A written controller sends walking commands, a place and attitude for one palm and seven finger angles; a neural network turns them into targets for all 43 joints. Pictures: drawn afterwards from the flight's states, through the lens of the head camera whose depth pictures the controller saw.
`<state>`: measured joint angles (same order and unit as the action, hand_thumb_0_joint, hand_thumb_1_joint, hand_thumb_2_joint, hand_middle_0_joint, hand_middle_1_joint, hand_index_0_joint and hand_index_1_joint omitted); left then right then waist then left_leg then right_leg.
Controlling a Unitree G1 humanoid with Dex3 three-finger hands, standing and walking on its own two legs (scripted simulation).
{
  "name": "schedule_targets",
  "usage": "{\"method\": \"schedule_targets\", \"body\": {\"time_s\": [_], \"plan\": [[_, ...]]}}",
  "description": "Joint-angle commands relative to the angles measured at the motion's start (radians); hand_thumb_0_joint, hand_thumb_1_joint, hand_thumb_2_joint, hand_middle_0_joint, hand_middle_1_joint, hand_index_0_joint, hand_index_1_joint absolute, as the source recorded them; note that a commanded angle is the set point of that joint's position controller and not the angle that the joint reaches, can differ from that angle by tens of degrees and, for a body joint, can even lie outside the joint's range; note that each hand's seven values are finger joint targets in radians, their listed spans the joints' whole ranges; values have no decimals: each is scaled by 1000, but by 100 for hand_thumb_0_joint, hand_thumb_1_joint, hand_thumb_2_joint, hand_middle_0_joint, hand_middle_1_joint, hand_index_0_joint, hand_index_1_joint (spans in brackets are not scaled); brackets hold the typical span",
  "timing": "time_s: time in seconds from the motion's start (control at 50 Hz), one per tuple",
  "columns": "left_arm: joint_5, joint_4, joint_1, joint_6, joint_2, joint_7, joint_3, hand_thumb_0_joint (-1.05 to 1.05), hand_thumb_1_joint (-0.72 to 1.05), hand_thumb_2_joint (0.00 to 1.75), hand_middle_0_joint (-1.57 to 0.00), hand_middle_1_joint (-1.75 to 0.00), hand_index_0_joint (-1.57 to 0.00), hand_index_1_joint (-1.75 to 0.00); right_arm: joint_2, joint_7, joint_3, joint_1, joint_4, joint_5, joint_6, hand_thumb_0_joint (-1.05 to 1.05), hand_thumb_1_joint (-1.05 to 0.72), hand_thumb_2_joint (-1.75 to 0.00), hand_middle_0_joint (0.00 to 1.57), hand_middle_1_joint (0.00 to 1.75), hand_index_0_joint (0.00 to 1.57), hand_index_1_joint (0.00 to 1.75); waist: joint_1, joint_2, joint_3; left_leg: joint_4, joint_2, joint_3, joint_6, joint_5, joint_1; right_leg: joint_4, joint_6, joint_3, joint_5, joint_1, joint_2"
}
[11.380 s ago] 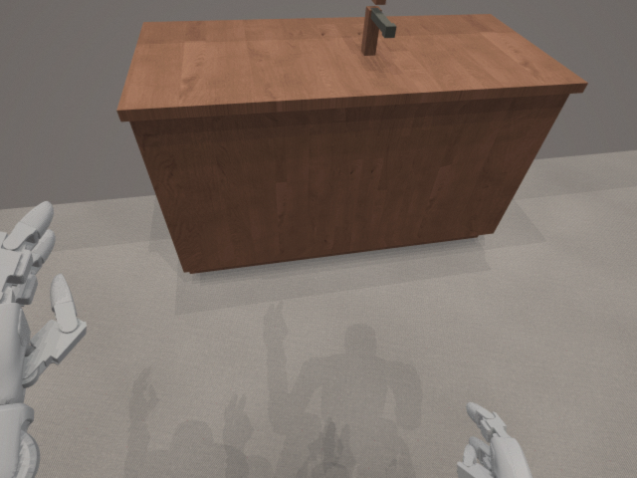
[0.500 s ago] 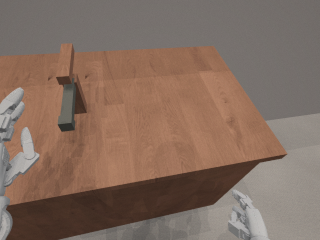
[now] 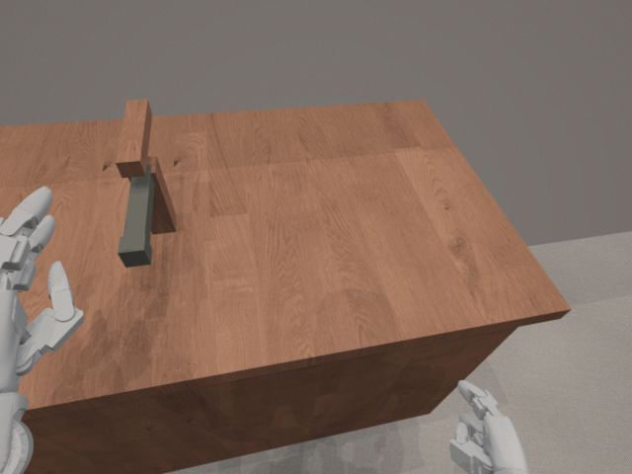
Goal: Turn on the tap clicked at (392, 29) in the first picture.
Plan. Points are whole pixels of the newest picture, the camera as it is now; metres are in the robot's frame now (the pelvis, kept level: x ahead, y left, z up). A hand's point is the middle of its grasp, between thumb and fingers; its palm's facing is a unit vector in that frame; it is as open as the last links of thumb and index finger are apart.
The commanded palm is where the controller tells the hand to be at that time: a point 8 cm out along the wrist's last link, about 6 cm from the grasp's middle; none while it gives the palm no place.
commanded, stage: look again from close up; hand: left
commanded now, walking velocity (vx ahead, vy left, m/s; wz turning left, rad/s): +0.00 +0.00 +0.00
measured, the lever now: (135, 250) +0.33 +0.25 +0.10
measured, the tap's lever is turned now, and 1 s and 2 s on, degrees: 0 0 0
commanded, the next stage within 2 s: shuffle to correct the standing spot in 0.02 s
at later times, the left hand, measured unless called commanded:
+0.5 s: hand (125, 321) +0.21 +0.20 +0.16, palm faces +0.29 -0.87 -0.41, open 7.4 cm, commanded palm +0.15 +0.24 +0.17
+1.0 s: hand (79, 262) +0.25 +0.24 +0.19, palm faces +0.43 -0.76 -0.49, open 7.4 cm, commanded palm +0.15 +0.23 +0.17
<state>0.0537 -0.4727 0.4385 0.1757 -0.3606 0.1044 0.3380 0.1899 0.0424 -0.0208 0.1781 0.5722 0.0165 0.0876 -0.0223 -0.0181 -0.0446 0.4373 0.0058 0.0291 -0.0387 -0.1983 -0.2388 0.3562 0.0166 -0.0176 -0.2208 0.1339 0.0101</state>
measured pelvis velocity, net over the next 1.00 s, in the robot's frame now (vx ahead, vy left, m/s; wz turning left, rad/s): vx -0.02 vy -0.04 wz -0.04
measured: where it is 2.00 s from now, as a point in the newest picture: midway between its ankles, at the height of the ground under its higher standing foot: outside the picture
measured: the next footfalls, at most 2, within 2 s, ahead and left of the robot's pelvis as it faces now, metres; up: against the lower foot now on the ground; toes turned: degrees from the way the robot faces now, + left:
none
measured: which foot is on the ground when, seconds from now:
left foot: down 0.00-1.00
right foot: down 0.00-1.00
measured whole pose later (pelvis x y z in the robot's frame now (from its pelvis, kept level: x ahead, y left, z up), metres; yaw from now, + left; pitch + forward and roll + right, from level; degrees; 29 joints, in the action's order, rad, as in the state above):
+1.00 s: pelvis -0.02 -0.04 -0.01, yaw -3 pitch +0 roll -1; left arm 0.04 -0.33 0.17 0.20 -0.53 0.06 0.48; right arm 0.23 0.02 0.03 0.20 0.60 0.02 0.13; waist -0.07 0.00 -0.11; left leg 0.49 -0.07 0.05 0.02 -0.20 -0.29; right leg 0.46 -0.04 -0.03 -0.24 0.22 0.08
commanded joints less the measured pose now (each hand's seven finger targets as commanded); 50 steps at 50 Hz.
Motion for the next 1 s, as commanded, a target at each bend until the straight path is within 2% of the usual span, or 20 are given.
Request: {"method": "schedule_targets", "body": {"time_s": [0.0,0.12,0.2,0.22,0.36,0.4,0.42,0.48,0.54,0.6,0.62,0.7,0.72,0.78,0.86,0.88,0.9,0.92,0.94,0.98], "plan": [[0,-220,-44,69,-184,25,128,0,90,90,-20,-30,-20,-30,128,11,54,-88,-156,6,49,0,-90,-90,20,30,20,30,3,87,165,-75,-88,-91,14,142,106,-25,-33,-29,199,2,-59],[3,-185,-47,70,-152,18,100,0,90,90,-20,-30,-20,-30,129,13,51,-80,-158,3,45,0,-90,-90,20,30,20,30,6,75,135,-103,-96,-91,14,73,86,-37,-29,-22,151,26,-46],[1,-227,-113,75,-179,20,120,0,90,90,-20,-30,-20,-30,128,12,58,-89,-169,9,52,0,-90,-90,20,30,20,30,5,132,118,-145,-159,-120,23,19,76,25,-21,-16,94,56,-19],[5,-202,-110,75,-151,15,99,0,90,90,-20,-30,-20,-30,130,10,59,-81,-168,5,50,0,-90,-90,20,30,20,30,5,139,115,-162,-177,-128,16,-13,52,49,-16,-4,75,54,-9],[9,-271,-63,71,-168,1,124,0,90,90,-20,-30,-20,-30,127,-19,77,-53,-201,4,58,0,-90,-90,20,30,20,30,-1,173,164,-68,-257,-101,-9,83,80,119,-15,9,15,98,-6],[12,-276,-37,61,-199,1,159,0,90,90,-20,-30,-20,-30,126,-20,78,-60,-204,9,55,0,-90,-90,20,30,20,30,-2,151,165,-28,-238,-89,-4,84,65,84,-19,-5,74,90,-8],[19,-256,-26,59,-171,-5,137,0,90,90,-20,-30,-20,-30,128,-20,77,-54,-198,4,49,0,-90,-90,20,30,20,30,3,116,168,-4,-213,-74,0,53,41,68,-23,-24,106,81,-8],[32,-255,-16,54,-197,-10,167,0,90,90,-20,-30,-20,-30,125,-10,93,-44,-204,5,48,0,-90,-90,20,30,20,30,12,33,142,87,-139,-33,28,-47,40,9,-64,-149,157,163,-56],[43,-274,-18,50,-215,-4,177,0,90,90,-20,-30,-20,-30,121,1,95,-50,-198,3,47,0,-90,-90,20,30,20,30,19,25,163,125,-108,-27,28,-47,80,-11,-82,-194,131,214,-90],[45,-280,12,46,-234,2,195,0,90,90,-20,-30,-20,-30,119,11,91,-67,-193,7,45,0,-90,-90,20,30,20,30,19,29,167,112,-118,-41,20,5,105,-2,-77,-175,134,226,-88],[47,-268,19,48,-202,-2,164,0,90,90,-20,-30,-20,-30,122,12,86,-57,-187,0,39,0,-90,-90,20,30,20,30,23,27,164,93,-124,-45,15,8,89,6,-63,-149,120,215,-74],[39,-263,48,46,-223,22,190,0,90,90,-20,-30,-20,-30,120,16,80,-84,-185,18,45,0,-90,-90,20,30,20,30,11,69,169,94,-97,-38,14,13,92,-26,-39,-183,136,164,-93],[39,-241,52,49,-191,24,159,0,90,90,-20,-30,-20,-30,123,14,71,-73,-174,12,41,0,-90,-90,20,30,20,30,15,54,164,90,-87,-38,12,0,75,-41,-33,-175,109,150,-94],[33,-216,52,43,-206,34,172,0,90,90,-20,-30,-20,-30,128,16,74,-71,-171,14,41,0,-90,-90,20,30,20,30,12,0,136,87,-76,-45,12,-12,59,-74,-24,-197,82,139,-104],[25,-217,20,42,-197,36,146,0,90,90,-20,-30,-20,-30,133,17,70,-79,-161,11,42,0,-90,-90,20,30,20,30,11,24,127,38,-89,-50,4,34,95,-64,-24,-157,117,128,-86],[-105,-378,-930,144,-948,8,699,0,90,90,-20,-30,-20,-30,162,23,107,65,-105,-38,112,0,-90,-90,20,30,20,30,-32,-147,-50,126,-65,62,25,40,-33,-171,68,-178,312,249,-73],[-26,-47,-685,107,-598,-9,439,0,90,90,-20,-30,-20,-30,133,13,87,-31,-66,17,89,0,-90,-90,20,30,20,30,-4,135,24,13,-94,10,17,111,44,-9,-80,-119,288,183,-163],[-19,39,-457,95,-330,-31,258,0,90,90,-20,-30,-20,-30,149,-11,105,-28,-99,-1,102,0,-90,-90,20,30,20,30,-18,207,153,37,-89,3,26,152,178,66,-70,-176,305,139,-91],[-9,37,-322,86,-247,-49,173,0,90,90,-20,-30,-20,-30,164,-22,111,-23,-121,11,104,0,-90,-90,20,30,20,30,-21,185,176,52,-92,36,6,161,209,64,-16,-163,324,149,-80],[0,-30,-100,73,-145,-58,81,0,90,90,-20,-30,-20,-30,156,-57,103,-12,-150,22,94,0,-90,-90,20,30,20,30,-31,66,215,45,-83,36,-6,161,170,63,31,-137,328,75,-69]]}}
